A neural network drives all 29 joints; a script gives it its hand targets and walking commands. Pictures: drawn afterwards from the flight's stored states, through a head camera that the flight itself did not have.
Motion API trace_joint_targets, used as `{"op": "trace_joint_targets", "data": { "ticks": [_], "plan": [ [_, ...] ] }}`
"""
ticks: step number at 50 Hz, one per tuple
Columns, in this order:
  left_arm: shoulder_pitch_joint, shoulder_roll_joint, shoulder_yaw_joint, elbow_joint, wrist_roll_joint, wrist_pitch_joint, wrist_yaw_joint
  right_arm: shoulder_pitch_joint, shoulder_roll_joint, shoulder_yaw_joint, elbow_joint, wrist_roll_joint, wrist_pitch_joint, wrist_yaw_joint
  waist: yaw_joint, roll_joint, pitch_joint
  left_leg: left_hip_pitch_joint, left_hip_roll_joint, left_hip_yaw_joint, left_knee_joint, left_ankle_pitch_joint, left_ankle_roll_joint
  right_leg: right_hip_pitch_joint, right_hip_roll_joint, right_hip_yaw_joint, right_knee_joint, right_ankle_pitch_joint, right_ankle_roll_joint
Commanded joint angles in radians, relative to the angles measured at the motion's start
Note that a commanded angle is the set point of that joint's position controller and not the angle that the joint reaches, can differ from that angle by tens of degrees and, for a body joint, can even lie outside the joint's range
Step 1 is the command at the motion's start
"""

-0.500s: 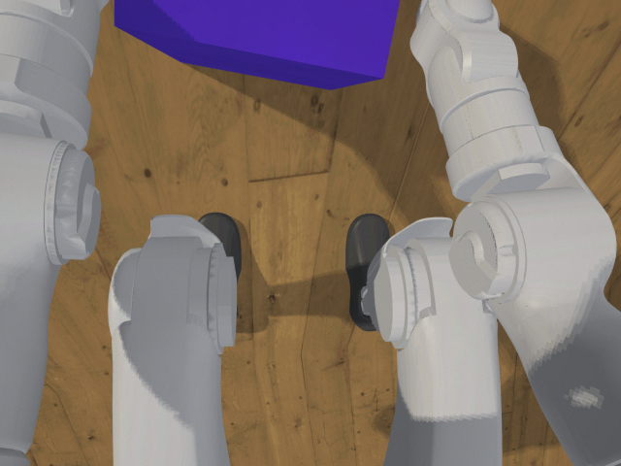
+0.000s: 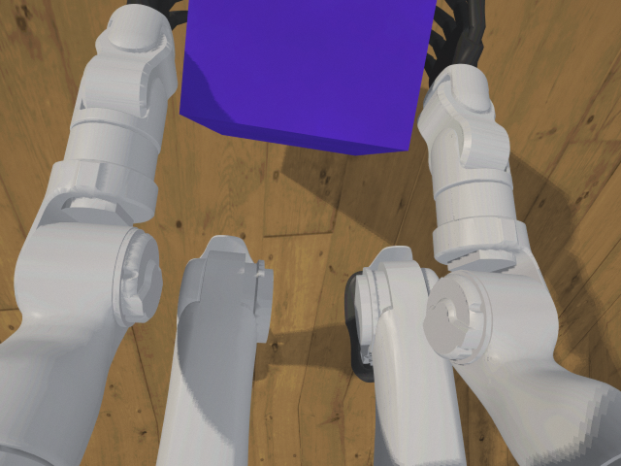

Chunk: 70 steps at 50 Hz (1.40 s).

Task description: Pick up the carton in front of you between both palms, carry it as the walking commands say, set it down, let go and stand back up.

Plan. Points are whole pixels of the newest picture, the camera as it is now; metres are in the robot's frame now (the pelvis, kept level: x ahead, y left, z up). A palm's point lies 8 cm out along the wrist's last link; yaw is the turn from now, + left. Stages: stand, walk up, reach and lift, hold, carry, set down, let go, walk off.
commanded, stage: reach and lift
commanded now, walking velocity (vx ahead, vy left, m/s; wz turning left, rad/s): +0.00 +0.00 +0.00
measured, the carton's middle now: (304, 55) +0.54 +0.04 -0.18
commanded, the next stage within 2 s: none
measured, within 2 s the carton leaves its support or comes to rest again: neither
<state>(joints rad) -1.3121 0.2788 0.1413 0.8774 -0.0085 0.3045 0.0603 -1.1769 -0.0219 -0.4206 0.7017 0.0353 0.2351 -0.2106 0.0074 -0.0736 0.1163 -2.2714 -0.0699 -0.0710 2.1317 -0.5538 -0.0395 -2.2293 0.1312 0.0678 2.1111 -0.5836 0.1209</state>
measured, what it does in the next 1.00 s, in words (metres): rises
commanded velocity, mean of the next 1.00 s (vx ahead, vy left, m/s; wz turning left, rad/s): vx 0.00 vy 0.00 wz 0.00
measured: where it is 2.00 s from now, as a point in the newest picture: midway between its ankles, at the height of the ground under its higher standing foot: (297, 341)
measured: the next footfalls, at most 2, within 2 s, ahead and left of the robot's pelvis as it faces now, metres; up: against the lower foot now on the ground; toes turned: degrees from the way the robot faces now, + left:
none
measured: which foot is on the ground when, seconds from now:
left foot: down 0.00-1.00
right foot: down 0.00-1.00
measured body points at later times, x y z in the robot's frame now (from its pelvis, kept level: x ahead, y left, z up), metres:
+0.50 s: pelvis +0.00 -0.01 +0.12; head +0.26 +0.04 +0.49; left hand +0.50 +0.19 +0.05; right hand +0.50 -0.11 +0.06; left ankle +0.11 +0.12 -0.35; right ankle +0.11 -0.14 -0.35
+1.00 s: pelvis +0.05 -0.01 +0.26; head +0.19 +0.02 +0.69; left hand +0.45 +0.18 +0.21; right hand +0.46 -0.12 +0.22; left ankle +0.11 +0.12 -0.35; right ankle +0.11 -0.14 -0.35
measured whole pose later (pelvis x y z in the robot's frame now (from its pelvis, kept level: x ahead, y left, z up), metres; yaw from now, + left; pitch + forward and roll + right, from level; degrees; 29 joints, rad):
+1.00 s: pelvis +0.05 -0.01 +0.26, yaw +4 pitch +30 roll -1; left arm -0.65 -0.05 0.35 0.66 0.22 0.34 0.02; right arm -0.61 0.14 -0.44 0.61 -0.19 0.30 -0.08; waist 0.00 -0.03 -0.23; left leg -1.31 -0.09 -0.12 1.23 -0.44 -0.04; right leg -1.28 0.10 0.12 1.23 -0.47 0.05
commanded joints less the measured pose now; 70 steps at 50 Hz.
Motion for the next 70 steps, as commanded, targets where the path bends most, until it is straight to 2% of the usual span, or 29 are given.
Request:
{"op": "trace_joint_targets", "data": {
  "ticks": [1,3,6,9,13,19,27,32,39,56,63,70],
  "plan": [
    [-0.522,-1.140,-0.323,-0.165,-0.063,-0.002,-0.264,-0.743,0.982,0.502,-0.086,0.030,0.042,0.280,0.011,0.163,-1.341,0.821,-0.067,0.153,-0.280,0.333,0.005,0.531,0.068,-0.209,-0.224,0.257,-0.073],
    [-0.488,-1.151,-0.253,-0.075,-0.007,0.018,-0.280,-0.689,0.978,0.415,-0.013,-0.038,0.064,0.290,-0.013,0.165,-1.181,0.707,-0.070,0.149,-0.335,0.190,0.007,0.492,0.066,-0.203,-0.275,0.166,-0.081],
    [-0.474,-1.151,-0.157,-0.014,0.063,0.031,-0.297,-0.660,0.974,0.318,0.041,-0.112,0.084,0.305,-0.026,0.166,-1.098,0.662,-0.074,0.149,-0.400,0.103,0.013,0.490,0.066,-0.193,-0.342,0.114,-0.089],
    [-0.468,-1.152,-0.095,0.010,0.109,0.030,-0.305,-0.661,0.997,0.289,0.061,-0.141,0.089,0.320,-0.009,0.147,-1.111,0.680,-0.078,0.151,-0.448,0.101,0.021,0.523,0.067,-0.181,-0.399,0.111,-0.088],
    [-0.453,-1.164,-0.069,0.000,0.138,0.030,-0.308,-0.653,1.042,0.309,0.060,-0.141,0.096,0.336,0.017,0.112,-1.175,0.745,-0.082,0.154,-0.504,0.122,0.029,0.587,0.069,-0.174,-0.461,0.122,-0.078],
    [-0.409,-1.225,-0.128,-0.072,0.116,0.045,-0.314,-0.585,1.107,0.388,0.025,-0.116,0.115,0.355,0.026,0.090,-1.294,0.889,-0.084,0.154,-0.575,0.197,0.026,0.699,0.071,-0.172,-0.537,0.174,-0.068],
    [-0.294,-1.327,-0.276,-0.181,0.043,0.057,-0.305,-0.437,1.165,0.519,-0.043,-0.061,0.121,0.369,0.008,0.118,-1.346,1.081,-0.092,0.140,-0.667,0.309,0.007,0.831,0.071,-0.157,-0.635,0.258,-0.070],
    [-0.201,-1.355,-0.309,-0.201,0.037,0.054,-0.290,-0.336,1.180,0.554,-0.042,-0.049,0.118,0.375,0.007,0.125,-1.269,1.163,-0.093,0.121,-0.745,0.313,0.005,0.896,0.069,-0.138,-0.714,0.260,-0.073],
    [-0.064,-1.375,-0.302,-0.192,0.059,0.036,-0.277,-0.188,1.193,0.556,-0.011,-0.068,0.105,0.383,0.007,0.112,-1.135,1.278,-0.090,0.091,-0.874,0.315,0.010,1.022,0.060,-0.102,-0.851,0.265,-0.078],
    [0.247,-1.400,-0.353,-0.250,0.089,-0.003,-0.269,0.160,1.200,0.606,-0.028,-0.115,0.073,0.387,-0.005,0.089,-0.894,1.644,-0.066,0.021,-1.224,0.421,0.026,1.451,0.014,-0.020,-1.215,0.393,-0.100],
    [0.381,-1.401,-0.392,-0.303,0.083,0.018,-0.272,0.300,1.196,0.647,-0.068,-0.121,0.099,0.400,-0.007,0.083,-0.771,1.817,-0.051,-0.003,-1.383,0.507,0.029,1.656,-0.008,0.004,-1.373,0.491,-0.106],
    [0.494,-1.396,-0.447,-0.387,0.056,0.083,-0.278,0.428,1.189,0.699,-0.136,-0.105,0.166,0.417,-0.004,0.078,-0.657,2.006,-0.038,-0.008,-1.537,0.608,0.024,1.863,-0.025,0.018,-1.532,0.599,-0.103]
  ]
}}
